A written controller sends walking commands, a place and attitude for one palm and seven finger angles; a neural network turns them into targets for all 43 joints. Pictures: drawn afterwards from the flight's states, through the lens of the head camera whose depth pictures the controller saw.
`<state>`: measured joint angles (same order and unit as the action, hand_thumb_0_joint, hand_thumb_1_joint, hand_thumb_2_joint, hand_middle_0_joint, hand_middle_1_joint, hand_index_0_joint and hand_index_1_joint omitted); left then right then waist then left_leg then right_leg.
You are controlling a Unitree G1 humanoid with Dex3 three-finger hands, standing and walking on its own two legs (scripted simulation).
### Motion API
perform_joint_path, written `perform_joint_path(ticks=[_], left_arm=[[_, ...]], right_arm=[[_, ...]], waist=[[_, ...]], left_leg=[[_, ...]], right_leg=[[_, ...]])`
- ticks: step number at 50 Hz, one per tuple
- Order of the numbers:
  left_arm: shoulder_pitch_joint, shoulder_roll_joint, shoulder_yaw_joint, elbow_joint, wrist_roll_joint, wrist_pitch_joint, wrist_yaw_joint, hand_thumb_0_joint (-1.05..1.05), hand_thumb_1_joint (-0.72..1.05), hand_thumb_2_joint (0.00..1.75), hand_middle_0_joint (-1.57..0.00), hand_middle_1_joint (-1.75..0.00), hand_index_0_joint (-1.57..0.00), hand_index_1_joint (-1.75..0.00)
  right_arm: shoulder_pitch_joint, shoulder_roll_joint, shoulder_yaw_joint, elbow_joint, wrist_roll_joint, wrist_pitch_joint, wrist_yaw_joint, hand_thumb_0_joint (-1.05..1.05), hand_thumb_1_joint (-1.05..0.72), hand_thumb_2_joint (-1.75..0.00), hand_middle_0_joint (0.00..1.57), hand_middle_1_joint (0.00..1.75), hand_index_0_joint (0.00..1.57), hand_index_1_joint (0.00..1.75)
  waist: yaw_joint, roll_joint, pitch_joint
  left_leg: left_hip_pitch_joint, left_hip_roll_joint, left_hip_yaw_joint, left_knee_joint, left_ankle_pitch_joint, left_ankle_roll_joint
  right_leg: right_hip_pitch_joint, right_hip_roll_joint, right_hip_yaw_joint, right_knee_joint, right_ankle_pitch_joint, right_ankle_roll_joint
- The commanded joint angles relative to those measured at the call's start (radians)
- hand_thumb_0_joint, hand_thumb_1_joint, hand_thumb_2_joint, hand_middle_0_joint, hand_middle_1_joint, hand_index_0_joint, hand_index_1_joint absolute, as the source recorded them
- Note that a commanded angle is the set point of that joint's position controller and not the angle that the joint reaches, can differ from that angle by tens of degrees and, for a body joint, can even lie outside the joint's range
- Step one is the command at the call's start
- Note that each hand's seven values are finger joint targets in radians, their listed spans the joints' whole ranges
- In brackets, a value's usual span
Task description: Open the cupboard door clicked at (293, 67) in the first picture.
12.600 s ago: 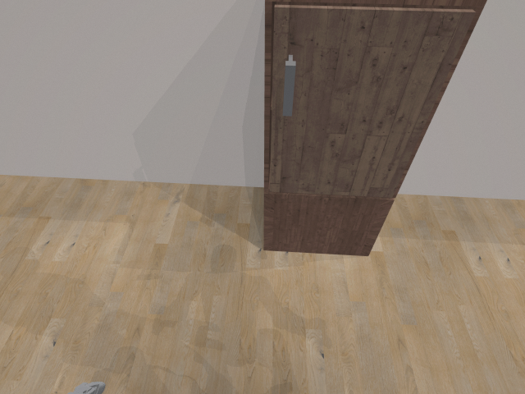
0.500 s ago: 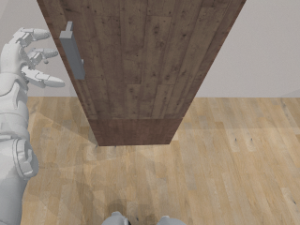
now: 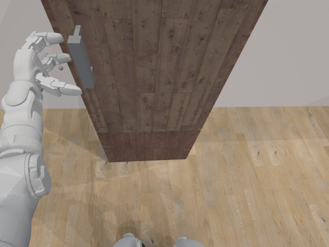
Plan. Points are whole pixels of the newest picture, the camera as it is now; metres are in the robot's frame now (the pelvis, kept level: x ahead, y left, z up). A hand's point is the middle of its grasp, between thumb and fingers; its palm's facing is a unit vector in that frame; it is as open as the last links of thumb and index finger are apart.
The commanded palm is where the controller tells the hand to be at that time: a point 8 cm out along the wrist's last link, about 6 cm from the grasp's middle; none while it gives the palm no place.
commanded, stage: slide the fingers in behind the handle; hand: left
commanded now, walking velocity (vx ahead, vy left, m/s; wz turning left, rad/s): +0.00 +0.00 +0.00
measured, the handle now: (84, 58) +0.54 +0.16 +0.11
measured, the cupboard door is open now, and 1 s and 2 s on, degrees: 0 0 0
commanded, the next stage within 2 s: close the thumb around the handle in 1.14 s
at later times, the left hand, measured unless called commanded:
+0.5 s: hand (66, 72) +0.49 +0.19 +0.12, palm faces +0.08 -1.00 -0.01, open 14.6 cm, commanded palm +0.47 +0.19 +0.11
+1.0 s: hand (74, 75) +0.48 +0.17 +0.12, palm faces +0.11 -0.99 -0.02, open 15.4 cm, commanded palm +0.46 +0.18 +0.11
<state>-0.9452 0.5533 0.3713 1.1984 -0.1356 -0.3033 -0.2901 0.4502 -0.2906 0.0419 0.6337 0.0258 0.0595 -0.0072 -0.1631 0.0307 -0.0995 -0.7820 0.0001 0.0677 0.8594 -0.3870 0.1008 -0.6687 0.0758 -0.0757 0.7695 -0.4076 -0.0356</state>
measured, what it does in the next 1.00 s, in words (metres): stands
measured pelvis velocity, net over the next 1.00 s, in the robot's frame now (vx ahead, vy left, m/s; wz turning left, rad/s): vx -0.01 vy -0.02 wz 0.08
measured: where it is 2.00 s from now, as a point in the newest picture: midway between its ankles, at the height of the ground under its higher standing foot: outside the picture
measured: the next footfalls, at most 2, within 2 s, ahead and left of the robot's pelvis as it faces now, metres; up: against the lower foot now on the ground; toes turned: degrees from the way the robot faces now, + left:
none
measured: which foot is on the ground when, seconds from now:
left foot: down 0.00-1.00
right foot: down 0.00-1.00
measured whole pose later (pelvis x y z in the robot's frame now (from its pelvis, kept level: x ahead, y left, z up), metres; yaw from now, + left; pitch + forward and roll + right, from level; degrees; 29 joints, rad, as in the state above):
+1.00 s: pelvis -0.01 -0.02 +0.00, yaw +5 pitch +16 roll -4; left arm -1.02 0.39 0.13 1.22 -0.19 -0.34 -0.07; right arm 0.39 -0.28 0.01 0.73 0.01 -0.05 0.03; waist -0.10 0.04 -0.09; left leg -0.81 -0.04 0.00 0.89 -0.36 0.08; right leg -0.68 0.05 -0.15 0.82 -0.43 -0.06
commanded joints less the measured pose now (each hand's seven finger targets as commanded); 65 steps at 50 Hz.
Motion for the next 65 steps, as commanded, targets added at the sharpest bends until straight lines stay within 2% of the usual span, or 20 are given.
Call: perform_joint_path(ticks=[1,3,5,8,18,20,24,26,32,34,38,42,44,47,50,51,53,58,61,65], left_arm=[[-0.477,0.210,0.001,-0.276,-0.015,-0.076,0.003,0.00,-0.50,0.30,-0.30,-1.20,-0.30,-1.20],[-0.489,0.131,-0.050,-0.276,-0.020,-0.073,0.011,0.00,-0.50,0.30,-0.30,-1.20,-0.30,-1.20],[-0.467,0.140,-0.031,-0.236,-0.027,-0.071,0.021,0.00,-0.50,0.30,-0.30,-1.20,-0.30,-1.20],[-0.516,0.070,-0.098,-0.264,-0.011,-0.078,0.032,0.00,-0.50,0.30,-0.30,-1.20,-0.30,-1.20],[-0.622,-0.093,-0.217,-0.272,0.000,-0.103,0.087,0.00,-0.50,0.30,-0.30,-1.20,-0.30,-1.20],[-0.630,-0.140,-0.246,-0.293,-0.012,-0.109,0.091,0.00,-0.50,0.30,-0.30,-1.20,-0.30,-1.20],[-0.666,-0.150,-0.263,-0.253,-0.006,-0.097,0.102,0.00,-0.50,0.30,-0.30,-1.20,-0.30,-1.20],[-0.662,-0.145,-0.260,-0.258,0.000,-0.100,0.110,0.00,-0.50,0.30,-0.30,-1.20,-0.30,-1.20],[-0.694,-0.270,-0.356,-0.254,-0.013,-0.097,0.113,0.00,-0.50,0.30,-0.30,-1.20,-0.30,-1.20],[-0.713,-0.227,-0.326,-0.257,-0.008,-0.101,0.123,0.00,-0.50,0.30,-0.30,-1.20,-0.30,-1.20],[-0.715,-0.282,-0.372,-0.286,-0.001,-0.111,0.132,0.00,-0.50,0.30,-0.30,-1.20,-0.30,-1.20],[-0.740,-0.255,-0.361,-0.246,0.009,-0.104,0.144,0.00,-0.50,0.30,-0.30,-1.20,-0.30,-1.20],[-0.720,-0.215,-0.329,-0.254,0.011,-0.109,0.147,0.00,-0.50,0.30,-0.30,-1.20,-0.30,-1.20],[-0.714,-0.251,-0.355,-0.272,0.000,-0.115,0.134,0.00,-0.50,0.30,-0.30,-1.20,-0.30,-1.20],[-0.709,-0.222,-0.333,-0.266,-0.014,-0.118,0.122,0.00,-0.50,0.30,-0.30,-1.20,-0.30,-1.20],[-0.681,-0.167,-0.278,-0.250,-0.011,-0.119,0.124,0.00,-0.50,0.30,-0.30,-1.20,-0.30,-1.20],[-0.674,-0.189,-0.294,-0.258,-0.019,-0.117,0.114,0.00,-0.50,0.30,-0.30,-1.20,-0.30,-1.20],[-0.548,0.050,-0.061,-0.158,-0.012,-0.083,0.170,0.00,-0.50,0.30,-0.30,-1.20,-0.30,-1.20],[-0.532,0.031,-0.100,-0.190,0.029,-0.107,0.170,0.00,-0.50,0.30,-0.30,-1.20,-0.30,-1.20],[-0.506,0.047,-0.075,-0.207,0.002,-0.115,0.140,0.00,-0.33,0.37,-0.31,-1.22,-0.31,-1.22]], right_arm=[[0.137,-0.185,-0.077,-0.057,-0.003,-0.018,-0.011,0.00,-0.90,-0.90,0.20,0.30,0.20,0.30],[0.131,-0.179,-0.080,-0.052,-0.005,-0.021,-0.005,0.00,-0.90,-0.90,0.20,0.30,0.20,0.30],[0.141,-0.185,-0.081,-0.043,-0.007,-0.023,-0.006,0.00,-0.90,-0.90,0.20,0.30,0.20,0.30],[0.128,-0.177,-0.082,-0.039,-0.006,-0.029,-0.002,0.00,-0.90,-0.90,0.20,0.30,0.20,0.30],[0.127,-0.176,-0.097,0.011,-0.018,-0.065,0.014,0.00,-0.90,-0.90,0.20,0.30,0.20,0.30],[0.127,-0.172,-0.097,0.017,-0.019,-0.074,0.019,0.00,-0.90,-0.90,0.20,0.30,0.20,0.30],[0.119,-0.176,-0.095,0.032,-0.016,-0.081,0.020,0.00,-0.90,-0.90,0.20,0.30,0.20,0.30],[0.117,-0.178,-0.096,0.035,-0.016,-0.087,0.019,0.00,-0.90,-0.90,0.20,0.30,0.20,0.30],[0.107,-0.168,-0.095,0.047,-0.018,-0.106,0.026,0.00,-0.90,-0.90,0.20,0.30,0.20,0.30],[0.112,-0.174,-0.098,0.054,-0.020,-0.111,0.026,0.00,-0.90,-0.90,0.20,0.30,0.20,0.30],[0.107,-0.166,-0.100,0.056,-0.019,-0.120,0.032,0.00,-0.90,-0.90,0.20,0.30,0.20,0.30],[0.104,-0.167,-0.093,0.062,-0.017,-0.123,0.029,0.00,-0.90,-0.90,0.20,0.30,0.20,0.30],[0.105,-0.170,-0.094,0.060,-0.017,-0.125,0.028,0.00,-0.90,-0.90,0.20,0.30,0.20,0.30],[0.096,-0.164,-0.093,0.055,-0.015,-0.127,0.030,0.00,-0.90,-0.90,0.20,0.30,0.20,0.30],[0.097,-0.166,-0.089,0.052,-0.012,-0.128,0.025,0.00,-0.90,-0.90,0.20,0.30,0.20,0.30],[0.096,-0.171,-0.091,0.054,-0.011,-0.126,0.023,0.00,-0.90,-0.90,0.20,0.30,0.20,0.30],[0.085,-0.162,-0.086,0.044,-0.008,-0.127,0.022,0.00,-0.90,-0.90,0.20,0.30,0.20,0.30],[0.097,-0.167,-0.070,0.004,-0.009,-0.107,0.014,0.00,-0.90,-0.90,0.20,0.30,0.20,0.30],[0.095,-0.158,-0.069,-0.021,-0.008,-0.098,0.017,0.00,-0.90,-0.90,0.20,0.30,0.20,0.30],[0.102,-0.162,-0.075,-0.035,-0.006,-0.088,0.012,0.00,-0.90,-0.90,0.20,0.30,0.20,0.30]], waist=[[0.005,0.147,-0.455],[-0.013,0.145,-0.430],[-0.013,0.092,-0.396],[-0.022,0.147,-0.399],[-0.051,0.153,-0.436],[-0.053,0.153,-0.456],[-0.069,0.110,-0.405],[-0.060,0.140,-0.428],[-0.089,0.131,-0.404],[-0.081,0.121,-0.412],[-0.084,0.138,-0.430],[-0.095,0.116,-0.391],[-0.079,0.119,-0.417],[-0.083,0.126,-0.439],[-0.082,0.101,-0.421],[-0.062,0.084,-0.431],[-0.062,0.106,-0.422],[0.003,0.017,-0.380],[-0.007,0.021,-0.387],[-0.001,0.023,-0.405]], left_leg=[[0.582,0.052,-0.193,-0.064,0.547,-0.079],[0.604,0.058,-0.205,-0.068,0.525,-0.085],[0.569,0.053,-0.204,-0.071,0.493,-0.077],[0.604,0.060,-0.226,-0.076,0.483,-0.090],[0.705,0.082,-0.315,-0.071,0.471,-0.117],[0.723,0.078,-0.314,-0.062,0.508,-0.115],[0.653,0.062,-0.293,-0.070,0.392,-0.102],[0.674,0.064,-0.302,-0.065,0.411,-0.105],[0.671,0.057,-0.300,-0.058,0.384,-0.100],[0.650,0.049,-0.295,-0.064,0.347,-0.097],[0.681,0.053,-0.303,-0.054,0.389,-0.101],[0.613,0.034,-0.272,-0.060,0.313,-0.085],[0.614,0.029,-0.261,-0.059,0.324,-0.083],[0.641,0.029,-0.257,-0.049,0.363,-0.082],[0.603,0.020,-0.241,-0.056,0.335,-0.074],[0.599,0.022,-0.239,-0.057,0.341,-0.074],[0.588,0.016,-0.221,-0.058,0.337,-0.071],[0.427,0.001,-0.172,-0.076,0.326,-0.058],[0.422,0.000,-0.154,-0.067,0.340,-0.053],[0.428,-0.002,-0.143,-0.068,0.340,-0.051]], right_leg=[[-0.052,0.006,0.038,-0.059,0.326,0.007],[-0.095,0.007,0.033,-0.068,0.288,0.009],[-0.080,0.008,0.030,-0.072,0.281,0.004],[-0.133,0.003,0.028,-0.064,0.246,0.006],[-0.248,-0.006,0.022,-0.037,0.185,0.005],[-0.238,-0.006,0.021,-0.037,0.198,0.004],[-0.228,-0.005,0.022,-0.047,0.188,0.003],[-0.239,-0.008,0.025,-0.040,0.190,0.001],[-0.263,-0.009,0.022,-0.043,0.189,0.003],[-0.242,-0.009,0.023,-0.042,0.183,-0.002],[-0.260,-0.010,0.022,-0.035,0.192,-0.001],[-0.237,-0.010,0.026,-0.048,0.184,-0.002],[-0.208,-0.010,0.030,-0.051,0.195,-0.006],[-0.208,-0.008,0.031,-0.053,0.215,-0.003],[-0.166,-0.008,0.033,-0.061,0.218,-0.005],[-0.155,-0.006,0.036,-0.060,0.222,-0.005],[-0.141,-0.005,0.040,-0.067,0.233,-0.003],[0.007,-0.008,0.053,-0.063,0.290,0.004],[0.017,-0.010,0.063,-0.059,0.328,0.011],[0.059,-0.008,0.070,-0.070,0.343,0.009]])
